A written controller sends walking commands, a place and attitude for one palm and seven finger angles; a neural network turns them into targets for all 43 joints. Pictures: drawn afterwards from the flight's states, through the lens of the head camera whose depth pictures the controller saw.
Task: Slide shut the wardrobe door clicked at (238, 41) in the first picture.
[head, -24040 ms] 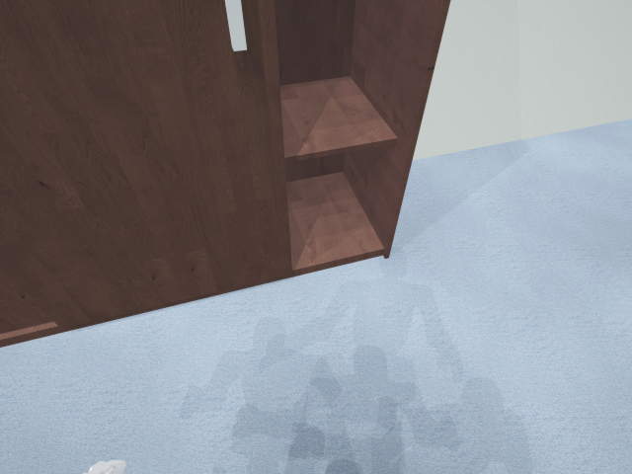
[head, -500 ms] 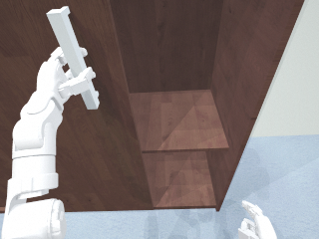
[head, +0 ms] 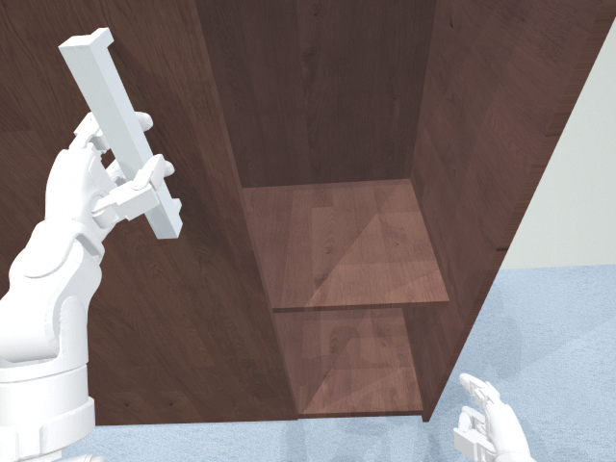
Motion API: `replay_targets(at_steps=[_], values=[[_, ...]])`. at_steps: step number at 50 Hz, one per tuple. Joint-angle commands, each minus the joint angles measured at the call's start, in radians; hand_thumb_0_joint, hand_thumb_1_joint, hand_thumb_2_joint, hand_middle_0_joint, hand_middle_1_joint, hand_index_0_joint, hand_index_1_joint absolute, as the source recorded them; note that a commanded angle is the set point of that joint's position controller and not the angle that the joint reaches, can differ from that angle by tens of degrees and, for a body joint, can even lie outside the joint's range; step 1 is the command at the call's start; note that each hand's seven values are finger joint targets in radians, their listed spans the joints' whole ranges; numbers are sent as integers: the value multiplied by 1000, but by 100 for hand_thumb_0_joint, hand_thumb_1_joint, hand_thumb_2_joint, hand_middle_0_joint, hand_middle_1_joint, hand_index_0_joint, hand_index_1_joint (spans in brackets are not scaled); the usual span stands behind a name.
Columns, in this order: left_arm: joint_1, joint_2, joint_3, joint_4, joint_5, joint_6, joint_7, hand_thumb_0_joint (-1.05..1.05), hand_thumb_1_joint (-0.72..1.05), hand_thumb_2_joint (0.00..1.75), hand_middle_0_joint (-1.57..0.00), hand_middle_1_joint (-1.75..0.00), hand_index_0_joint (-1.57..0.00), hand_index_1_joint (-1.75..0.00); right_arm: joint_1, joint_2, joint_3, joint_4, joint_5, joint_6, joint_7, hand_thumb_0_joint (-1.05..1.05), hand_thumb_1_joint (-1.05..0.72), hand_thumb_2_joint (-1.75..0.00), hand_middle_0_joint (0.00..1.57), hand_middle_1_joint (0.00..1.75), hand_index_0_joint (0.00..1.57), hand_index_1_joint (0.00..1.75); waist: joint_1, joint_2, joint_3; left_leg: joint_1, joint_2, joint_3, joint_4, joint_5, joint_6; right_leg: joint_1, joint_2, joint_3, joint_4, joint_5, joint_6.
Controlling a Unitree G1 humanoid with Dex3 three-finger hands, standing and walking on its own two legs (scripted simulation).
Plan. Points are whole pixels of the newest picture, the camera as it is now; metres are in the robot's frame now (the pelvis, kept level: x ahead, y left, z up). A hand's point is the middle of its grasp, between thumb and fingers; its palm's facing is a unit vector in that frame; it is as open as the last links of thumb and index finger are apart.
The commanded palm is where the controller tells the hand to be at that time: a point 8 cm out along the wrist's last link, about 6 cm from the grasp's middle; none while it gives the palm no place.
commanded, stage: tug the door sideways, standing still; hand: left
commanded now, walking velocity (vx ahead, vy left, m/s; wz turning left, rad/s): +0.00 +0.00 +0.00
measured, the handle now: (140, 145) +0.39 +0.20 +0.26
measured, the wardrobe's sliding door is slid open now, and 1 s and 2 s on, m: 0.38 0.29 0.09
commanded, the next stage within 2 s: step sideways, sliding the door along in 0.10 s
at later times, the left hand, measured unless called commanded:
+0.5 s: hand (171, 179) +0.36 +0.17 +0.24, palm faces +0.40 -0.90 -0.19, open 6.9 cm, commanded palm +0.33 +0.16 +0.25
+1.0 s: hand (241, 180) +0.36 +0.09 +0.23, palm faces +0.36 -0.92 -0.16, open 7.4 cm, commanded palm +0.33 +0.08 +0.24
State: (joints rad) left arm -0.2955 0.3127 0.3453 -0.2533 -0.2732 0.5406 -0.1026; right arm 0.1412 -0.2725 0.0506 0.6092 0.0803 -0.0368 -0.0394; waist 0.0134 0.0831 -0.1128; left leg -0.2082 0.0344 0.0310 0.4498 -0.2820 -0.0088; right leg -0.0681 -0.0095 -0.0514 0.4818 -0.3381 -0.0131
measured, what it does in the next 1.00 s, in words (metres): steps to the right: right foot, then left foot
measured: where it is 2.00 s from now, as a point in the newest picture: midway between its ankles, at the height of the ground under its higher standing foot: outside the picture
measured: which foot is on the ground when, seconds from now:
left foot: down 0.00-0.44, up 0.46-0.66, down 0.68-1.00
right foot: down 0.00-0.26, up 0.28-0.42, down 0.44-0.70, up 0.72-0.88, down 0.90-1.00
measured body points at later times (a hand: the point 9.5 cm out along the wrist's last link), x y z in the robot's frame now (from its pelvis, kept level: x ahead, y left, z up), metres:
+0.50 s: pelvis +0.03 -0.04 -0.02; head +0.10 -0.09 +0.42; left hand +0.33 +0.21 +0.25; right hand +0.27 -0.19 -0.14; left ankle -0.05 +0.11 -0.71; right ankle +0.10 -0.09 -0.74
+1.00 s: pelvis +0.01 -0.12 -0.01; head +0.07 -0.14 +0.43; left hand +0.33 +0.14 +0.24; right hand +0.24 -0.29 -0.12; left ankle +0.02 +0.08 -0.74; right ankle +0.07 -0.19 -0.74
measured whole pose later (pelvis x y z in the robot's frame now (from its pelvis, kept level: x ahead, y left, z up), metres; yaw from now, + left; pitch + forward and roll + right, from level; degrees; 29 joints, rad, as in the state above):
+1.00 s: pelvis +0.01 -0.12 -0.01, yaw +4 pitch -4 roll -2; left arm -0.41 0.25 0.19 -0.13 -0.06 0.00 0.12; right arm 0.08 -0.19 -0.01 0.60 0.05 0.00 0.04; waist 0.07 0.10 0.18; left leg -0.27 0.19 -0.01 0.65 -0.28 -0.05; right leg -0.26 0.06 -0.08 0.55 -0.22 -0.06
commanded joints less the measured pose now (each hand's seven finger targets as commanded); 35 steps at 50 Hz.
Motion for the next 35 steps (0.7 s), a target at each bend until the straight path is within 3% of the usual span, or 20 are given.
replay_targets(at_steps=[1, 7, 10, 11, 12, 13, 15, 18, 20, 21, 22, 23, 24, 25, 27, 30, 32, 33, 34, 35], values=[[-440, 202, 4, -235, -10, -46, -30, 0, 90, 90, -45, -140, -45, -140, -202, -95, -36, -154, -3, -61, -14, 0, -90, -90, 20, 30, 20, 30, 21, -38, -230, 268, -37, -25, 71, 699, 55, -64, 18, -26, -9, 762, 5], [-588, 60, -141, -253, 3, -23, 14, 0, 90, 90, -45, -140, -45, -140, -201, -82, -47, -115, -11, -82, -5, 0, -90, -90, 20, 30, 20, 30, 0, 9, -255, 366, -39, -46, 80, 839, 49, -106, 27, -34, 18, 762, 4], [-629, 24, -207, -250, 24, -42, 15, 0, 90, 90, -45, -140, -45, -140, -205, -77, -54, -97, -17, -86, 5, 0, -90, -90, 20, 30, 20, 30, -14, -35, -236, 375, -37, -61, 75, 835, 49, -133, 33, -29, 13, 707, 2], [-730, 204, -144, -425, 128, -292, 86, 0, 90, 90, -45, -140, -45, -140, -68, -90, -54, -140, -33, -76, 10, 0, -90, -90, 20, 30, 20, 30, -9, 10, -128, 457, 70, -85, 119, 939, 132, -325, 64, 16, 127, 573, 61], [-556, 50, -235, -273, 140, -371, 101, 0, 90, 90, -45, -140, -45, -140, -41, -75, -62, -120, -53, -68, 21, 0, -90, -90, 20, 30, 20, 30, -35, 77, -148, 641, 119, -146, 104, 1089, 178, -507, 99, 4, 268, 303, 70], [-547, -3, -294, -316, 143, -425, 110, 0, 90, 90, -45, -140, -45, -140, -57, -74, -74, -148, -69, -55, 37, 0, -90, -90, 20, 30, 20, 30, -21, 155, -160, 711, 180, -185, 60, 1161, 181, -596, 113, 19, 375, -12, 56], [-542, -47, -321, -362, 161, -489, 124, 0, 90, 90, -45, -140, -45, -140, -83, -62, -89, -179, -80, -40, 40, 0, -90, -90, 20, 30, 20, 30, -12, 156, -139, 719, 231, -178, 51, 1053, 181, -656, 86, 46, 417, -130, 33], [-522, 38, -286, -431, 182, -548, 142, 0, 90, 90, -45, -140, -45, -140, -79, -46, -86, -223, -76, -39, 37, 0, -90, -90, 20, 30, 20, 30, -17, 197, -184, 730, 250, -118, 135, 998, 153, -592, 43, 45, 186, -80, 19], [-520, 18, -301, -443, 195, -583, 135, 0, 90, 90, -45, -140, -45, -140, -119, -26, -73, -254, -60, -47, 48, 0, -90, -90, 20, 30, 20, 30, -13, 139, -210, 471, 196, -22, 214, 880, 84, -221, 41, 27, -63, 191, 6], [-526, 46, -268, -418, 206, -592, 132, 0, 90, 90, -45, -140, -45, -140, -124, -30, -77, -251, -49, -46, 47, 0, -90, -90, 20, 30, 20, 30, -3, 12, -245, 285, 120, 30, 337, 691, 64, 21, 18, 57, -107, 497, 0], [-540, 74, -250, -388, 208, -589, 134, 0, 90, 90, -45, -140, -45, -140, -151, -25, -76, -238, -46, -41, 40, 0, -90, -90, 20, 30, 20, 30, -3, -210, -275, 65, 21, 33, 463, 347, 50, 191, -93, 214, -88, 799, -38], [-492, 76, -243, -323, 191, -587, 135, 0, 90, 90, -45, -140, -45, -140, -141, -6, -83, -221, -42, -59, 34, 0, -90, -90, 20, 30, 20, 30, 4, -365, -226, -69, -87, -7, 600, -158, 24, 179, -202, 381, -114, 895, -86], [-485, 49, -259, -319, 190, -607, 137, 0, 90, 90, -45, -140, -45, -140, -118, -8, -96, -203, -43, -67, 40, 0, -90, -90, 20, 30, 20, 30, 13, -416, -202, -118, -87, -73, 704, -281, 17, 161, -242, 433, -110, 938, -82], [-525, -6, -324, -348, 193, -634, 135, 0, 90, 90, -45, -140, -45, -140, -128, 5, -88, -191, -43, -71, 45, 0, -90, -90, 20, 30, 20, 30, 2, -337, -172, -149, -52, -122, 708, -277, 16, 134, -273, 433, -96, 876, -112], [-503, -37, -361, -353, 205, -683, 151, 0, 90, 90, -45, -140, -45, -140, -113, 12, -82, -159, -39, -74, 47, 0, -90, -90, 20, 30, 20, 30, -20, -179, -173, -129, -29, -111, 495, -273, 19, 154, -270, 376, -70, 914, -155], [-433, -30, -371, -353, 221, -718, 178, 0, 90, 90, -45, -140, -45, -140, -110, 12, -81, -155, -40, -44, 51, 0, -90, -90, 20, 30, 20, 30, -23, -181, -203, 15, -30, -21, 157, -86, 21, 101, -221, 283, -79, 745, -122], [-431, -5, -361, -361, 223, -731, 193, 0, 90, 90, -45, -140, -45, -140, -101, -8, -101, -161, -38, -28, 51, 0, -90, -90, 20, 30, 20, 30, -32, -137, -221, 214, 44, -10, -22, 162, 35, -45, -167, 230, -36, 512, -75], [-424, 17, -354, -375, 216, -732, 198, 0, 90, 90, -45, -140, -45, -140, -104, -38, -114, -172, -37, -18, 52, 0, -90, -90, 20, 30, 20, 30, -35, -62, -194, 319, 163, -104, -45, 268, 69, -195, -112, 178, 32, 348, -34], [-418, -28, -376, -339, 214, -724, 191, 0, 90, 90, -45, -140, -45, -140, -119, -71, -128, -186, -35, -11, 62, 0, -90, -90, 20, 30, 20, 30, -24, 101, -185, 326, 375, -318, -67, 431, 173, -309, -30, 104, 176, 147, 25], [-426, -38, -366, -297, 217, -723, 183, 0, 90, 90, -45, -140, -45, -140, -136, -61, -127, -185, -42, -3, 77, 0, -90, -90, 20, 30, 20, 30, -22, 141, -144, 248, 475, -378, -110, 430, 233, -335, 2, 125, 346, -104, 53]])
